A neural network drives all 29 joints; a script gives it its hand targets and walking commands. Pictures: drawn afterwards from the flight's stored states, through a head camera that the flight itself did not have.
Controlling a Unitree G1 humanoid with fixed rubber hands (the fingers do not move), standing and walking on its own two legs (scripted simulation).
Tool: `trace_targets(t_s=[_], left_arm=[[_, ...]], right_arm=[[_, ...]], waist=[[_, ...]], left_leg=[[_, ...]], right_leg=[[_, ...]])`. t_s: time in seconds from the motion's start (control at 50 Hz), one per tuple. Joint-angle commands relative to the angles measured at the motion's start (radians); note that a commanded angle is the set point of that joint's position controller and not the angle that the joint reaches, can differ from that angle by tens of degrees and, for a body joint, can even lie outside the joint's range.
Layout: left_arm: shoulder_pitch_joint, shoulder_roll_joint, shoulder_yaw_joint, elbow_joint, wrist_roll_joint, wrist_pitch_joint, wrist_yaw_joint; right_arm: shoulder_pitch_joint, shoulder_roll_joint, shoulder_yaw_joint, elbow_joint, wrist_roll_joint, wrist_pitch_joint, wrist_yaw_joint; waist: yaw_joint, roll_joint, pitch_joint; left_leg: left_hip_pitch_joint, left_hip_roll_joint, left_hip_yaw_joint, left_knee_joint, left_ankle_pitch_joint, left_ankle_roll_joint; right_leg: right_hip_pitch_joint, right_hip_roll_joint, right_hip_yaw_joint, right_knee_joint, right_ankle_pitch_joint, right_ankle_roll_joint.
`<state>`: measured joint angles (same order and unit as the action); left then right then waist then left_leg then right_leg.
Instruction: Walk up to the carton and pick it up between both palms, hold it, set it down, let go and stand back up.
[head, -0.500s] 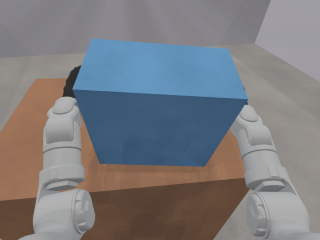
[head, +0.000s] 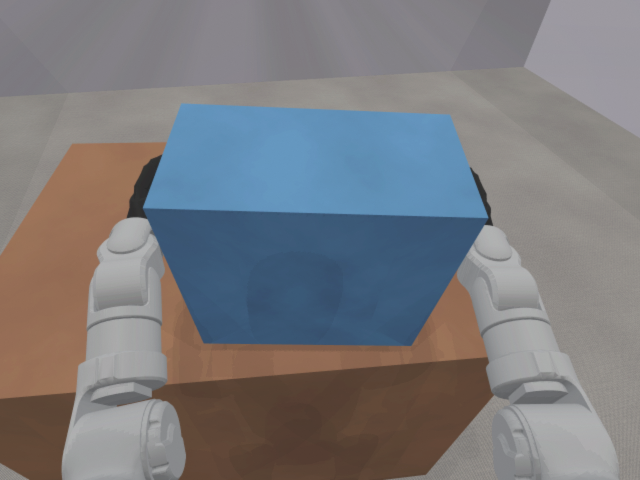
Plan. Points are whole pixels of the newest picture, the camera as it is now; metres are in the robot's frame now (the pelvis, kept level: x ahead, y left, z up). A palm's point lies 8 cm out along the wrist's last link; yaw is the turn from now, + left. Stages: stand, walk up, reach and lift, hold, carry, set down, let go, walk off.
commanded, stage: set down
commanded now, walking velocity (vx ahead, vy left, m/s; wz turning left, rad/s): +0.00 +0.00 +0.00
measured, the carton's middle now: (312, 242) +0.38 +0.01 +0.12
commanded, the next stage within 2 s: none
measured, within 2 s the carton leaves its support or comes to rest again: rests again in 1.64 s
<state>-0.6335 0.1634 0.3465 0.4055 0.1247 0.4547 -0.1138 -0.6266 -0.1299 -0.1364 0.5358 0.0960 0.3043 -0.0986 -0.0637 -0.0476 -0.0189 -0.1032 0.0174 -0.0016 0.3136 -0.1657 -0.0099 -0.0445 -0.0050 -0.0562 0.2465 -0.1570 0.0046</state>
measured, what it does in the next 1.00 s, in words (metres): stands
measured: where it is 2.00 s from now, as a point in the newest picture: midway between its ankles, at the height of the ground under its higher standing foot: outside the picture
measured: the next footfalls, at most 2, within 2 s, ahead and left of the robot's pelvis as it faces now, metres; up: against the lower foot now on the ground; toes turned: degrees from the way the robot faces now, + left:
none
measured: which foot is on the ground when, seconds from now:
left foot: down 0.00-1.00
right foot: down 0.00-1.00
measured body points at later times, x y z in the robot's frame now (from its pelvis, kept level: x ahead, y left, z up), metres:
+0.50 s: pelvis +0.00 +0.00 +0.00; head -0.01 +0.02 +0.45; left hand +0.40 +0.20 +0.14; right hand +0.37 -0.20 +0.13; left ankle +0.00 +0.12 -0.75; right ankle -0.01 -0.12 -0.75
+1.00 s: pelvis -0.01 +0.02 +0.00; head -0.02 +0.03 +0.45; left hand +0.39 +0.21 +0.12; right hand +0.35 -0.19 +0.11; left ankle +0.00 +0.12 -0.75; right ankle -0.01 -0.12 -0.75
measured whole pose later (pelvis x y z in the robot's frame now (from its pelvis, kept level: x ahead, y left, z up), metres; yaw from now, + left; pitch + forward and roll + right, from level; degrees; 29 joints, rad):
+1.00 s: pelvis -0.01 +0.02 +0.00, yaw -1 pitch -2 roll -1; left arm -0.63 0.14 0.32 0.61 0.13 0.25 -0.12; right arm -0.49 -0.06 -0.25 0.57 -0.06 0.11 -0.06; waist -0.03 -0.03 0.00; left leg -0.13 -0.01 0.02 0.31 -0.15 0.01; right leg -0.08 -0.03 -0.04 0.26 -0.14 0.02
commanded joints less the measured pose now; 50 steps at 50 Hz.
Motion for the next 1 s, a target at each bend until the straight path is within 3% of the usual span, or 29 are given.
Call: trace_targets(t_s=[0.0, 0.24, 0.34, 0.44, 0.54, 0.56, 0.62, 0.8, 0.92, 0.98], left_arm=[[-0.655, -0.455, -0.435, -0.145, -0.11, -0.07, -0.156], [-0.559, -0.448, -0.403, -0.106, -0.088, -0.101, -0.155], [-0.547, -0.433, -0.389, -0.111, -0.083, -0.111, -0.156], [-0.581, -0.437, -0.423, -0.109, -0.104, -0.142, -0.151], [-0.612, -0.447, -0.41, -0.038, -0.088, -0.172, -0.157], [-0.568, -0.452, -0.371, -0.078, -0.055, -0.187, -0.169], [-0.586, -0.446, -0.359, -0.052, -0.045, -0.198, -0.18], [-0.597, -0.515, -0.477, -0.03, -0.097, -0.26, -0.119], [-0.535, -0.476, -0.361, 0.098, -0.03, -0.253, -0.133], [-0.534, -0.466, -0.331, 0.11, -0.009, -0.254, -0.138]], right_arm=[[-0.697, 0.457, 0.269, -0.282, 0.04, -0.109, 0.124], [-0.677, 0.482, 0.344, -0.361, 0.05, -0.131, 0.123], [-0.659, 0.492, 0.358, -0.376, 0.044, -0.137, 0.127], [-0.646, 0.503, 0.336, -0.372, 0.012, -0.153, 0.128], [-0.606, 0.511, 0.252, -0.275, -0.056, -0.166, 0.137], [-0.469, 0.573, 0.297, -0.232, -0.083, -0.167, 0.136], [-0.513, 0.569, 0.275, -0.239, -0.096, -0.194, 0.13], [-0.565, 0.524, 0.281, -0.265, -0.105, -0.292, 0.15], [-0.509, 0.495, 0.208, -0.155, -0.145, -0.277, 0.163], [-0.498, 0.487, 0.183, -0.129, -0.16, -0.285, 0.166]], waist=[[-0.044, 0.129, -0.468], [0.012, 0.074, -0.472], [0.028, 0.044, -0.467], [0.01, 0.06, -0.492], [-0.002, 0.096, -0.421], [0.002, 0.066, -0.382], [-0.001, 0.084, -0.426], [0.015, 0.109, -0.469], [0.031, 0.072, -0.312], [0.036, 0.069, -0.308]], left_leg=[[0.218, -0.064, 0.03, 0.03, 0.356, -0.066], [0.189, -0.062, 0.031, 0.038, 0.438, -0.063], [0.157, -0.063, 0.038, 0.022, 0.397, -0.047], [0.164, -0.059, 0.042, 0.014, 0.343, -0.051], [0.143, -0.055, 0.05, -0.015, 0.218, -0.051], [0.105, -0.074, 0.069, -0.014, 0.269, -0.018], [0.051, -0.073, 0.071, -0.026, 0.263, -0.032], [0.205, -0.043, 0.045, 0.01, 0.345, -0.073], [0.091, -0.037, 0.054, -0.044, 0.169, -0.041], [0.076, -0.039, 0.065, -0.049, 0.152, -0.038]], right_leg=[[0.064, 0.054, -0.005, 0.01, 0.306, 0.027], [0.129, 0.066, -0.008, 0.032, 0.403, 0.037], [0.14, 0.061, -0.002, 0.03, 0.396, 0.041], [0.101, 0.058, -0.004, 0.02, 0.326, 0.034], [0.039, 0.042, -0.002, -0.006, 0.177, 0.024], [0.15, 0.015, 0.028, 0.012, 0.288, 0.037], [0.223, 0.014, 0.023, 0.041, 0.349, 0.043], [0.016, 0.051, -0.041, 0.003, 0.163, 0.015], [0.019, 0.036, -0.029, -0.012, 0.053, 0.014], [0.036, 0.033, -0.028, -0.012, 0.048, 0.016]])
